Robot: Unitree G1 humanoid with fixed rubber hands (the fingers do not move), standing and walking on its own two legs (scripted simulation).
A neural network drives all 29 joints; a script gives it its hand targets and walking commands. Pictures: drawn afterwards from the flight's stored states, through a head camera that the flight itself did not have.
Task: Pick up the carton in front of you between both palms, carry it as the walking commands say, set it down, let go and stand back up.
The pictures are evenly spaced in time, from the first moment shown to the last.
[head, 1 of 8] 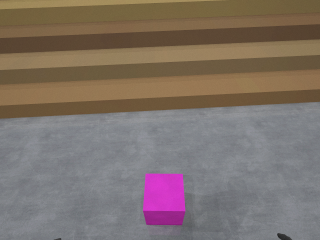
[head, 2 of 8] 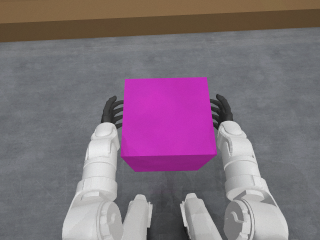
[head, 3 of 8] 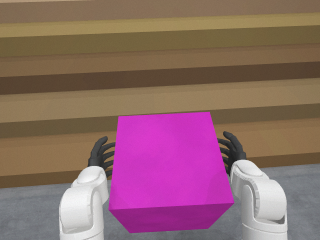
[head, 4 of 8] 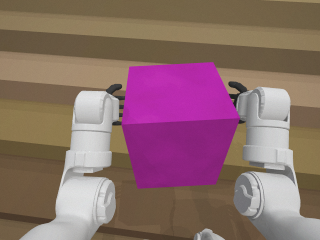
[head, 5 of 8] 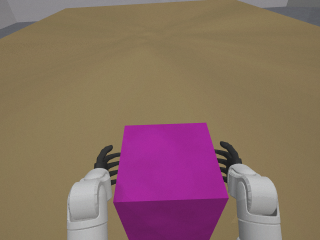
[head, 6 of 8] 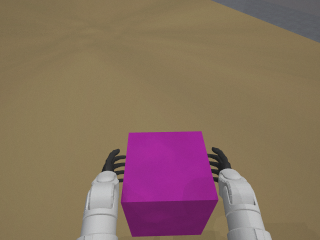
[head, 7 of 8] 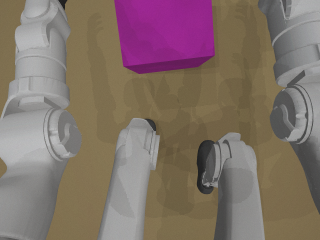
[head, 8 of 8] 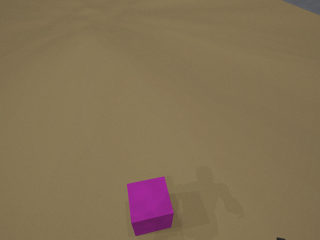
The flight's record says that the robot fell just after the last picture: no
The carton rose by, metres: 1.85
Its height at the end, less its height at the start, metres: +1.09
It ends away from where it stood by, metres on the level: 4.87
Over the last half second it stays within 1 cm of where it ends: yes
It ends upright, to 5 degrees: yes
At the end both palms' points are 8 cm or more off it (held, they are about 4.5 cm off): yes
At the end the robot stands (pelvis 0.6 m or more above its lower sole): yes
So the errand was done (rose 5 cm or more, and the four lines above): yes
